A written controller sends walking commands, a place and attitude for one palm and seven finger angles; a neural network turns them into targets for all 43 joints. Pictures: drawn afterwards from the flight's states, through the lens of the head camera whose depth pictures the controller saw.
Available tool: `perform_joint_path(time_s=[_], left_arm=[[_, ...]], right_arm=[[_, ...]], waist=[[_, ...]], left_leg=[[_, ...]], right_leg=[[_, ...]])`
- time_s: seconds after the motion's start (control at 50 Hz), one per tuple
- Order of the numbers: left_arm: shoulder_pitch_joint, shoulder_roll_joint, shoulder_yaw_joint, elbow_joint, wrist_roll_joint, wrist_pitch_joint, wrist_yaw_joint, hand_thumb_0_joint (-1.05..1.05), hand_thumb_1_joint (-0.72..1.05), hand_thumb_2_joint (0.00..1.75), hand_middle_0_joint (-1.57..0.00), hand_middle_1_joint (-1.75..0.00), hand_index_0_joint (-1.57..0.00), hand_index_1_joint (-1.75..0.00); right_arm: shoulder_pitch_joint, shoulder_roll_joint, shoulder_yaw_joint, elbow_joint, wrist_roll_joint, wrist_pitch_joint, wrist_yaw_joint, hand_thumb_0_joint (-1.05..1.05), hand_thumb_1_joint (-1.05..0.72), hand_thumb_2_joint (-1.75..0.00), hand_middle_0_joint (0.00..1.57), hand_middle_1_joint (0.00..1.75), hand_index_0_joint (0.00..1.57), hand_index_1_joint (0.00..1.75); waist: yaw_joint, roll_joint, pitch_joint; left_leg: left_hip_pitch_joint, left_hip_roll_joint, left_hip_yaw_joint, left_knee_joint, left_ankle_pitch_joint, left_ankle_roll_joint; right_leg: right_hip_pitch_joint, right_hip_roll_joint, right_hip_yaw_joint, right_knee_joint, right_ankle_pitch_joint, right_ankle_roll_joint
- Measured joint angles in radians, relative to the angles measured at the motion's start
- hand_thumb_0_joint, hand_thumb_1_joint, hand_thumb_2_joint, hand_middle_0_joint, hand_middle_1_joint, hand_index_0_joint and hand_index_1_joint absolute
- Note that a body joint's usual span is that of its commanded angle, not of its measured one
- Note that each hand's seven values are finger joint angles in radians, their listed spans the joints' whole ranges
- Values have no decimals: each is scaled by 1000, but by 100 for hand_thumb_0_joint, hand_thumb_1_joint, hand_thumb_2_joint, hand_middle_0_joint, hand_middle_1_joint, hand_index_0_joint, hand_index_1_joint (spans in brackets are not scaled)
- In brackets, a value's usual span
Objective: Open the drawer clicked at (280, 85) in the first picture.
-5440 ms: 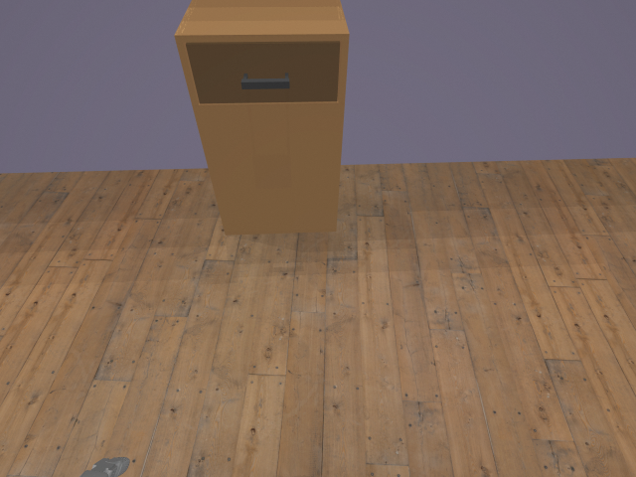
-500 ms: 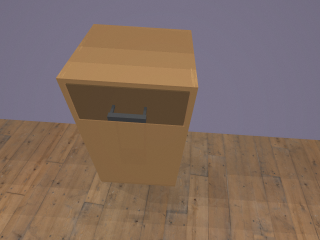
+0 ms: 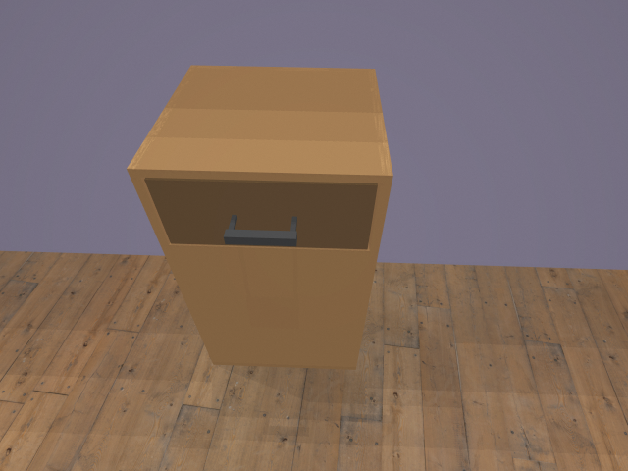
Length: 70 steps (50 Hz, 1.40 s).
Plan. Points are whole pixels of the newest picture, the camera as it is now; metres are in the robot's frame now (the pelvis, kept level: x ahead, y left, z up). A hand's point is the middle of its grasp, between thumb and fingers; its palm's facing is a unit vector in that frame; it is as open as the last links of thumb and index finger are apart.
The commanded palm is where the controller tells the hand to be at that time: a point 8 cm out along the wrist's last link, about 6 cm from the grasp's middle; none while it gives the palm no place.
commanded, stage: look again from close up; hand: left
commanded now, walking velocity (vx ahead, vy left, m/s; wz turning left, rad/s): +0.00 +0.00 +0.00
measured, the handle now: (262, 229) +0.56 +0.13 -0.06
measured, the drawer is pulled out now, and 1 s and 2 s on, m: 0.00 0.00 0.00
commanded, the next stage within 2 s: raise the hand with hooked fingers in 0.50 s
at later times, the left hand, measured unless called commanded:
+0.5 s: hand out of the picture +0.01 +0.15 -0.17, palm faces +0.03 -0.98 -0.20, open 7.3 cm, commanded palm none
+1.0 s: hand (200, 431) +0.19 +0.16 -0.05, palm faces -0.06 -0.27 -0.96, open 8.4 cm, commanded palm +0.16 +0.20 -0.01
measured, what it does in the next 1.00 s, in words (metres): stands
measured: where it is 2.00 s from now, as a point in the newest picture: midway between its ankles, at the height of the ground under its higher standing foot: outside the picture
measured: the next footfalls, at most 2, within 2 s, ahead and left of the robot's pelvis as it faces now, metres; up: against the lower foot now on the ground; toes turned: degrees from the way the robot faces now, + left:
none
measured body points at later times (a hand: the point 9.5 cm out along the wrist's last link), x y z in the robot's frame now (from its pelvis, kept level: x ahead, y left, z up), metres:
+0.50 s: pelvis +0.01 -0.02 +0.01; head +0.01 -0.02 +0.46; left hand +0.01 +0.20 -0.15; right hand +0.01 -0.24 -0.16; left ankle +0.01 +0.09 -0.73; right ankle +0.07 -0.14 -0.73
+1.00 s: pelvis +0.02 -0.03 -0.03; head +0.04 -0.04 +0.42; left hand +0.18 +0.17 +0.00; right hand +0.27 -0.27 -0.07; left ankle +0.01 +0.09 -0.73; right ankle +0.07 -0.14 -0.73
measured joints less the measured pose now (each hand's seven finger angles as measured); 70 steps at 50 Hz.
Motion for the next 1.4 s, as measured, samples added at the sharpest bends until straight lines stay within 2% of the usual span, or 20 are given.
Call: perform_joint_path(time_s=[0.16,0.62,0.64,0.66,0.68,0.72,0.74,0.78,0.84,0.9,0.96,1.02,1.1,1.16,1.2,1.24,1.32,1.4], left_arm=[[1,-32,-2,53,-3,-12,8,1,92,90,-20,-30,-20,-30],[-5,-51,-5,123,-5,-29,18,1,92,90,-20,-30,-20,-30],[36,-39,-30,-20,27,35,25,1,92,90,-20,-30,-20,-30],[90,-15,-47,-192,62,66,46,2,93,90,-20,-30,-21,-30],[138,9,-61,-351,86,70,82,3,94,89,-20,-30,-21,-30],[179,47,-87,-586,154,71,151,4,93,89,-20,-31,-21,-31],[173,64,-96,-667,212,64,180,4,92,88,-20,-32,-21,-32],[128,91,-107,-770,370,38,234,3,89,87,-20,-34,-21,-34],[68,98,-97,-847,627,-14,314,2,83,85,-20,-37,-21,-37],[75,80,-90,-892,826,-72,364,2,76,83,-20,-40,-21,-40],[126,63,-107,-915,961,-115,394,1,69,80,-21,-44,-22,-44],[180,72,-113,-923,1057,-142,432,0,62,77,-22,-49,-23,-49],[195,127,-84,-938,1130,-164,472,0,51,73,-24,-55,-25,-55],[143,167,-56,-960,1131,-173,481,0,43,70,-25,-59,-26,-59],[95,176,-48,-975,1107,-155,473,0,38,68,-26,-62,-26,-62],[51,172,-49,-991,1079,-117,452,0,34,66,-26,-65,-27,-65],[17,156,-61,-1027,1034,-45,382,0,25,62,-26,-71,-27,-71],[41,169,-66,-1051,1022,-41,328,0,16,58,-27,-77,-27,-77]], right_arm=[[-16,4,-6,45,4,-11,-8,0,-91,-90,20,30,20,30],[-44,23,2,104,9,-20,-13,0,-91,-90,20,30,20,30],[-32,20,19,64,26,-27,-20,0,-91,-90,20,30,20,30],[-11,18,32,21,40,-69,-39,0,-91,-90,20,30,20,30],[8,12,33,-13,53,-121,-61,1,-91,-90,20,30,20,30],[21,-13,25,-72,74,-213,-88,1,-92,-90,20,30,20,30],[13,-31,21,-102,69,-244,-93,2,-92,-90,20,30,20,30],[-21,-66,10,-173,41,-269,-85,2,-92,-90,20,30,20,30],[-97,-108,-21,-296,-8,-225,-44,2,-92,-90,20,30,20,30],[-191,-126,-41,-404,-29,-122,3,1,-92,-90,20,30,20,30],[-262,-133,-53,-482,-35,-29,31,1,-91,-90,20,30,20,30],[-308,-132,-60,-530,-51,23,45,1,-91,-90,20,30,20,30],[-349,-116,-55,-543,-77,50,52,1,-91,-90,19,30,20,30],[-376,-94,-37,-529,-88,61,54,1,-91,-90,19,30,20,30],[-387,-72,-19,-515,-88,67,56,1,-91,-90,20,30,20,30],[-384,-45,0,-503,-80,77,56,1,-91,-90,20,30,20,30],[-330,-2,45,-479,-53,91,50,1,-91,-90,20,30,20,30],[-253,2,68,-454,-41,85,40,1,-90,-90,20,30,21,30]], waist=[[-3,1,5],[11,4,7],[18,-1,22],[30,-8,27],[35,-10,17],[26,3,-4],[16,12,-15],[-7,29,-41],[-15,43,-84],[5,26,-101],[42,-1,-100],[89,-32,-100],[138,-57,-125],[152,-44,-137],[149,-23,-137],[141,0,-131],[117,26,-112],[93,34,-96]], left_leg=[[17,10,-4,-24,7,-13],[43,35,-15,-55,16,-34],[47,35,-7,-45,9,-34],[51,32,3,-40,4,-34],[46,27,8,-32,-2,-34],[22,17,1,-1,-16,-32],[0,13,-6,21,-25,-31],[-60,5,-20,73,-41,-29],[-136,2,-16,132,-65,-29],[-177,3,10,163,-84,-29],[-205,8,19,183,-100,-32],[-259,11,9,228,-122,-36],[-362,12,-24,331,-170,-45],[-420,12,-54,413,-212,-50],[-434,12,-69,445,-231,-54],[-423,13,-76,449,-237,-44],[-352,19,-68,378,-222,-50],[-277,22,-51,279,-188,-45]], right_leg=[[15,11,-5,-20,4,-8],[50,36,-20,-66,16,-25],[45,36,-12,-47,10,-26],[35,34,-1,-19,-4,-35],[18,30,5,11,-24,-43],[-8,23,9,56,-53,-41],[-27,24,14,80,-66,-40],[-81,34,32,134,-103,-43],[-162,62,78,199,-139,-51],[-217,80,120,232,-112,-45],[-253,86,129,263,-134,-42],[-303,88,119,305,-157,-46],[-391,85,84,394,-206,-52],[-432,81,53,457,-247,-56],[-437,80,38,479,-265,-54],[-422,81,30,476,-271,-53],[-356,87,41,410,-253,-52],[-291,91,59,325,-222,-51]])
